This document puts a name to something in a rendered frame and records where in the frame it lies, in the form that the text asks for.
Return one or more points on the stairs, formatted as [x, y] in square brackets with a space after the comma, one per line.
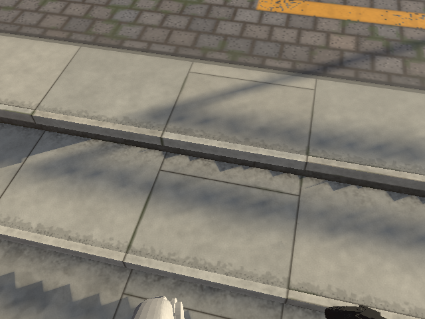
[345, 239]

